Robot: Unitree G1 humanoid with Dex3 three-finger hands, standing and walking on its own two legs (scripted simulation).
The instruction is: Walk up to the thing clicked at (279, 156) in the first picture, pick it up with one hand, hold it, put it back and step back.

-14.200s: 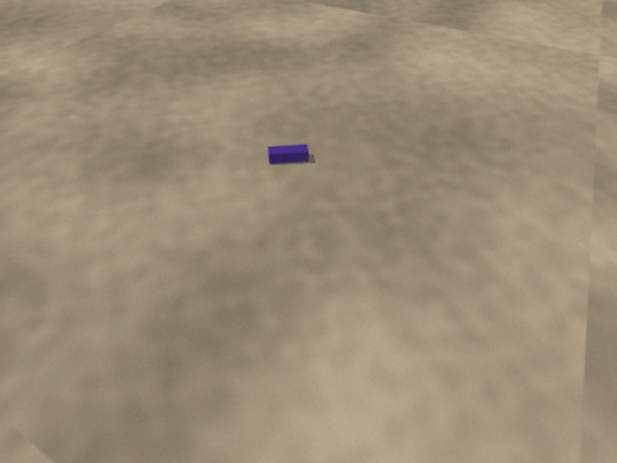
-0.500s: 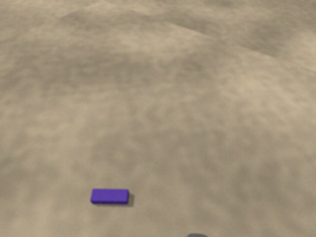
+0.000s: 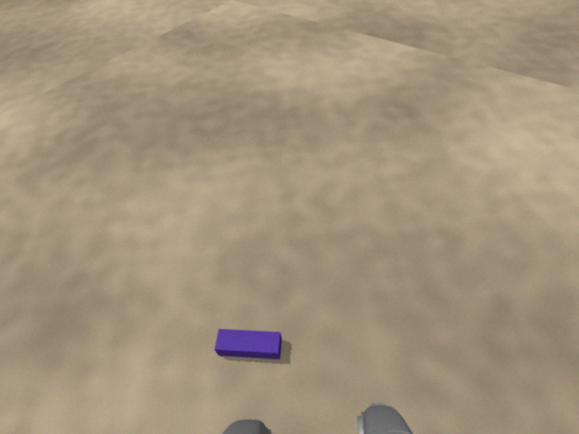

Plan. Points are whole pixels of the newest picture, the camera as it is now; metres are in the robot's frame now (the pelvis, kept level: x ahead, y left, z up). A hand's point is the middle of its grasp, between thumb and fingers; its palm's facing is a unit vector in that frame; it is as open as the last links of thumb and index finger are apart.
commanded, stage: walk up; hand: left
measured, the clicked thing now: (249, 344) +0.48 +0.22 -0.70
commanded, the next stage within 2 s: stand in 0.90 s
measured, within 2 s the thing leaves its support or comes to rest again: neither
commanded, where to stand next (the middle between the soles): +0.09 -0.01 m, yaw -3 degrees
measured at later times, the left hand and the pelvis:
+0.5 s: hand out of the picture +0.05 +0.21 -0.09, palm faces -0.04 -0.86 -0.51, open 7.3 cm; pelvis +0.03 -0.08 +0.03, yaw -2 degrees
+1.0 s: hand out of the picture +0.05 +0.34 -0.12, palm faces +0.05 -0.86 -0.50, open 7.4 cm; pelvis +0.01 +0.03 +0.01, yaw +2 degrees
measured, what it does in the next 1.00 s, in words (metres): steps on the spot: right foot, then left foot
